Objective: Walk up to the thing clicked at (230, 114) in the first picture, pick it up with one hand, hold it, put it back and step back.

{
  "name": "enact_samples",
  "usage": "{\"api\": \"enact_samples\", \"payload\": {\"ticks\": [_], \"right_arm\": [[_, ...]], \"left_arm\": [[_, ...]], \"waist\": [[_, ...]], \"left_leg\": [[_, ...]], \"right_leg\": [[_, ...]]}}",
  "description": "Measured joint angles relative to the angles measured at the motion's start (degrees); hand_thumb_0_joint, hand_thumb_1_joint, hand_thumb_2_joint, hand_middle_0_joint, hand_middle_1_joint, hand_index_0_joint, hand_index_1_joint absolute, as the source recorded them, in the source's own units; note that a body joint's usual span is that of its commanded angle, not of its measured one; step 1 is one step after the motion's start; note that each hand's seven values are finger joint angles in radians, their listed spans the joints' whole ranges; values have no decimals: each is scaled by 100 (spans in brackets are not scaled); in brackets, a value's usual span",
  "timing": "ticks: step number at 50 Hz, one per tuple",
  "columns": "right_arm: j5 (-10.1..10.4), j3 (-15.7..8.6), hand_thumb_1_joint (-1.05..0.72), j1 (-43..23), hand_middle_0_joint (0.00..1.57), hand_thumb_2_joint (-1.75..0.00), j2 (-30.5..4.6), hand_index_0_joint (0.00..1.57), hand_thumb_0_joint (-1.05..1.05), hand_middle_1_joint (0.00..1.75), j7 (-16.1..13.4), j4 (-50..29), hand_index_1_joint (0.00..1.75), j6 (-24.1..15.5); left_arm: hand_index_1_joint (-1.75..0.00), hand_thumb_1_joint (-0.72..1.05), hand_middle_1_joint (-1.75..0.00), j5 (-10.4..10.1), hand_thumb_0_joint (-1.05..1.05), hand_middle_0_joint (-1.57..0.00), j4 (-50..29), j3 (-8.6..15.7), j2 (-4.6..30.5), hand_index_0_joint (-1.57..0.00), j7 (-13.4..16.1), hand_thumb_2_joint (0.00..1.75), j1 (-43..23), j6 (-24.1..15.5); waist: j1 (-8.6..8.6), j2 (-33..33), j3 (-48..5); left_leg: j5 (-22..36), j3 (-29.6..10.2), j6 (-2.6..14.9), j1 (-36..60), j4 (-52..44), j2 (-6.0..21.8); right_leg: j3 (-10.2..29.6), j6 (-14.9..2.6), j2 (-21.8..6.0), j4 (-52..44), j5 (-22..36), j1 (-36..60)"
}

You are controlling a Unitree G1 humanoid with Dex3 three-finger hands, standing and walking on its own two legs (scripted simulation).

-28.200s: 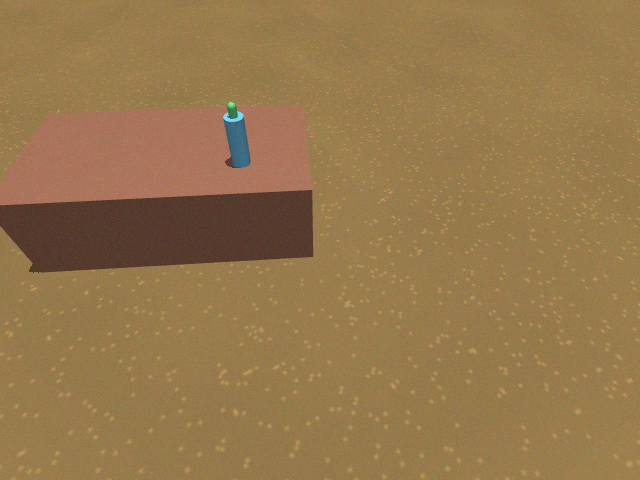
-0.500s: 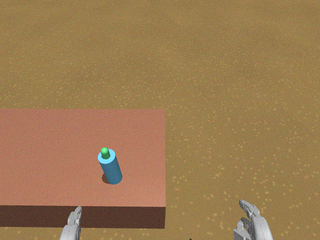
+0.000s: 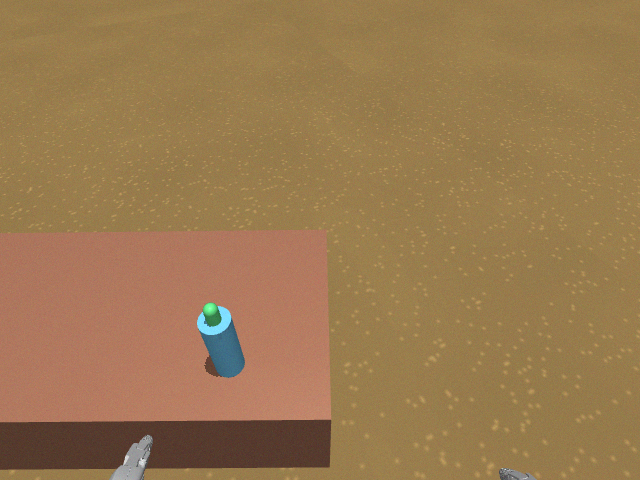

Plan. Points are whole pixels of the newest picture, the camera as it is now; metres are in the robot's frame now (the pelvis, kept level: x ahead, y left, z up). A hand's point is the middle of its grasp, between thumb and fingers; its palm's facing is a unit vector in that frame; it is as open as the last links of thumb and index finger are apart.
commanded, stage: home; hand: left
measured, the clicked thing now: (220, 337) +0.48 +0.23 -0.27
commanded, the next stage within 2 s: stand in 1.36 s
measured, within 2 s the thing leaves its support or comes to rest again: neither
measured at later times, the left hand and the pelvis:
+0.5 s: hand out of the picture +0.06 +0.25 -0.11, palm faces +0.00 -0.92 -0.40, open 17.3 cm; pelvis +0.00 +0.00 +0.03, yaw +1 degrees
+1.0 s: hand out of the picture +0.04 +0.25 -0.12, palm faces +0.00 -0.93 -0.38, open 17.4 cm; pelvis -0.01 -0.01 +0.03, yaw +1 degrees
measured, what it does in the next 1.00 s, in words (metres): stands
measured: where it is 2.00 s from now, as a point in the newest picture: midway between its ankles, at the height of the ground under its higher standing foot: outside the picture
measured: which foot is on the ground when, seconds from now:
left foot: down 0.00-1.00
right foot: down 0.00-1.00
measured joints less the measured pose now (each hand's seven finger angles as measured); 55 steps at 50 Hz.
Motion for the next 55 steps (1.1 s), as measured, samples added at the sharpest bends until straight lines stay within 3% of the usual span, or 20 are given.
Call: {"api": "enact_samples", "payload": {"ticks": [9,23,55], "right_arm": [[65,-194,-90,244,20,-90,-317,21,1,30,150,635,31,119],[169,-40,-90,36,20,-90,-335,21,1,30,162,1342,30,145],[226,75,-90,-81,20,-90,-508,20,0,30,184,1958,30,93]], "left_arm": [[-6,-49,-6,-63,0,-6,1521,127,311,-6,-50,8,-85,-257],[-6,-51,-5,-150,0,-6,2735,47,304,-6,-45,7,-465,-277],[-5,-54,-5,-215,0,-6,3579,66,375,-5,-164,5,-862,-285]], "waist": [[-8,156,113],[60,196,368],[69,118,418]], "left_leg": [[340,1,29,799,-824,-64],[934,-64,-4,1455,-1856,-73],[1266,-57,-59,1567,-2310,18]], "right_leg": [[-19,59,-63,-746,271,790],[-106,46,-73,-1681,774,1443],[-113,-12,26,-2209,1151,1580]]}}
